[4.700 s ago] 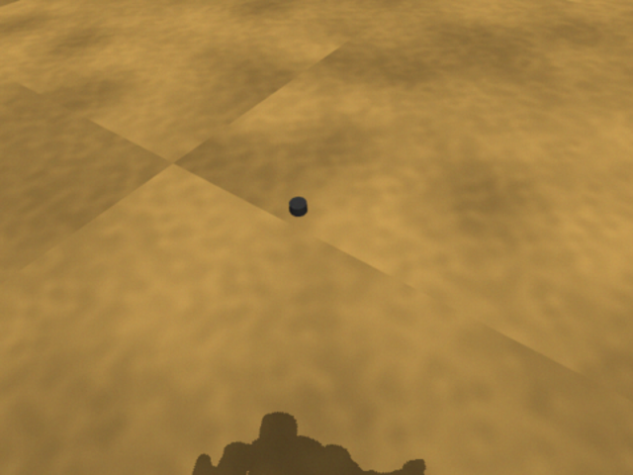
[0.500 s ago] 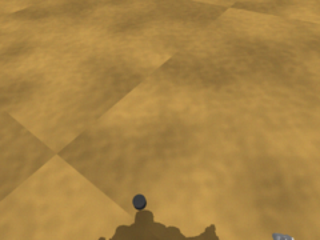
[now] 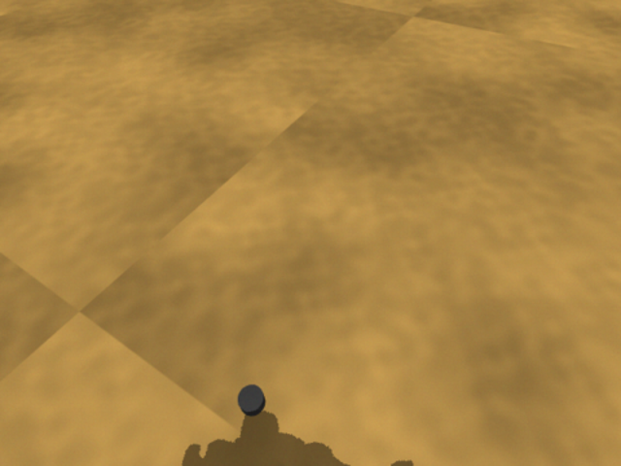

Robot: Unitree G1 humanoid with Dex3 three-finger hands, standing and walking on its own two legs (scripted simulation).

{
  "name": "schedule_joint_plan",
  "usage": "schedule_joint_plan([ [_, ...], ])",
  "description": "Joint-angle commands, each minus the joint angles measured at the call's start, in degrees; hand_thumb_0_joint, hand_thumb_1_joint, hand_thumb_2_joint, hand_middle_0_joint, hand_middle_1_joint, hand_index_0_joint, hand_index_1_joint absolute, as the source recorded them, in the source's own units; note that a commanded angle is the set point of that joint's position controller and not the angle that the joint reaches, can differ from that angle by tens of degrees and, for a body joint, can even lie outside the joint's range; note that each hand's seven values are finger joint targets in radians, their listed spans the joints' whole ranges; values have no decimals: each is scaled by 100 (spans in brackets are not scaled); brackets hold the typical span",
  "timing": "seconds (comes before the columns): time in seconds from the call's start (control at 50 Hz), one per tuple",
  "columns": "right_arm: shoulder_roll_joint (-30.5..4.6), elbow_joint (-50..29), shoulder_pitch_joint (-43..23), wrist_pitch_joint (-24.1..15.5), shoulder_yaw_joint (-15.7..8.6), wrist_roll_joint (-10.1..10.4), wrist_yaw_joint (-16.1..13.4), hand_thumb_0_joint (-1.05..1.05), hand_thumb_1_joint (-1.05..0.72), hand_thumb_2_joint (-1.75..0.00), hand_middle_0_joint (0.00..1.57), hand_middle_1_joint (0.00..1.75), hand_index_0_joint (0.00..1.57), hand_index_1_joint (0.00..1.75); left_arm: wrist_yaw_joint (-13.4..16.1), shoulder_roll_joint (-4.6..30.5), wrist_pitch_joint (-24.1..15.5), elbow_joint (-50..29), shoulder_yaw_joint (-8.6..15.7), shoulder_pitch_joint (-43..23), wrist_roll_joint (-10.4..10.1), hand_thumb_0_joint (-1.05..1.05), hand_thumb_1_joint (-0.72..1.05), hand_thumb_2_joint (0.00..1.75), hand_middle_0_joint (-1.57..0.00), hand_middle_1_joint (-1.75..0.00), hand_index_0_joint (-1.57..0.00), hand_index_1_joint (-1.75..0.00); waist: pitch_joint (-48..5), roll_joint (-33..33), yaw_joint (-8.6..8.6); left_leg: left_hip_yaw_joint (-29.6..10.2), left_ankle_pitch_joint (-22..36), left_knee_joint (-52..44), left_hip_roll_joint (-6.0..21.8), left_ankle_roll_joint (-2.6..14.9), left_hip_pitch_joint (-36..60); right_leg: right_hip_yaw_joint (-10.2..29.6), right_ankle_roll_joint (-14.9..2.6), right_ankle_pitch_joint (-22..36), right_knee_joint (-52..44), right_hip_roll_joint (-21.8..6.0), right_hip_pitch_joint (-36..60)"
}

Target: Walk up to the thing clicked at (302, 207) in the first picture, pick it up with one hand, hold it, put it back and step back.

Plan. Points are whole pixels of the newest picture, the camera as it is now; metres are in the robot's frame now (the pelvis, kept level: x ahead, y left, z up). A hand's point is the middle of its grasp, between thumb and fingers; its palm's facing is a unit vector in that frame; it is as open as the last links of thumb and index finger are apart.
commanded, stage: walk up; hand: left
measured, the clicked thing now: (251, 400) +0.42 +0.24 -0.76
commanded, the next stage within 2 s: stand in 0.54 s
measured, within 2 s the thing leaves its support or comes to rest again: neither
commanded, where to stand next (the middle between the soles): +0.04 +0.00 m, yaw +0 degrees
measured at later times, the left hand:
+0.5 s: hand out of the picture +0.08 +0.25 -0.16, palm faces +0.01 -0.95 -0.31, open 7.4 cm
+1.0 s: hand out of the picture +0.10 +0.26 -0.15, palm faces -0.03 -0.94 -0.34, open 7.4 cm
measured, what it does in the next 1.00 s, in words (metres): stands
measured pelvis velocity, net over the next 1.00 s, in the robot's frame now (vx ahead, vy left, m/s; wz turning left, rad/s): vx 0.02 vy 0.00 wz -0.01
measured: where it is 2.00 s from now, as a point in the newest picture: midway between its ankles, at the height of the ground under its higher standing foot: outside the picture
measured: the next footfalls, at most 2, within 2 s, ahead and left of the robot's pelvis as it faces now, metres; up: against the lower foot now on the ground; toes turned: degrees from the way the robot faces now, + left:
none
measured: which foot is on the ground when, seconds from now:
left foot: down 0.00-1.00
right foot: down 0.00-1.00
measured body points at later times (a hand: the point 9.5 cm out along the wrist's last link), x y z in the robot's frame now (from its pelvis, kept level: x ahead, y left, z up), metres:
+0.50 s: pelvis +0.01 +0.00 +0.00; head +0.02 +0.00 +0.45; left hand +0.08 +0.30 -0.14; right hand +0.10 -0.30 -0.13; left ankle +0.03 +0.13 -0.75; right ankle +0.00 -0.13 -0.75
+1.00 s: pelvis +0.02 +0.00 +0.00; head +0.03 +0.00 +0.45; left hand +0.10 +0.31 -0.13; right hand +0.09 -0.30 -0.14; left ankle +0.03 +0.13 -0.75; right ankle +0.00 -0.13 -0.75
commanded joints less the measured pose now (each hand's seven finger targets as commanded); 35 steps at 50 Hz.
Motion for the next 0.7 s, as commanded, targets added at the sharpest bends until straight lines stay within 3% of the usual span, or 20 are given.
schedule_joint_plan([
  [0.0, -1205, -374, -385, -150, -218, 30, -80, 0, -90, -90, 20, 30, 20, 30, 100, 1256, -111, -281, 210, -132, 16, 0, 90, 90, -20, -30, -20, -30, -567, 57, 82, -550, 227, -280, 601, 218, 188, 500, -156, 254, -339, -652, 58],
  [0.46, -1149, -420, -386, -103, -219, 38, -75, 0, -90, -90, 20, 30, 20, 30, 109, 1229, -125, -327, 198, -46, 19, 0, 90, 90, -20, -30, -20, -30, -562, -16, 70, -461, 399, -208, 561, 207, 407, 542, -119, 472, -402, -662, -42],
  [0.68, -1194, -466, -392, -88, -248, 3, -57, 0, -90, -90, 20, 30, 20, 30, 146, 1250, -195, -429, 116, 69, 59, 0, 90, 90, -20, -30, -20, -30, -467, 56, 87, -497, 430, -254, 612, 187, 420, 499, -123, 266, -363, -688, -122],
])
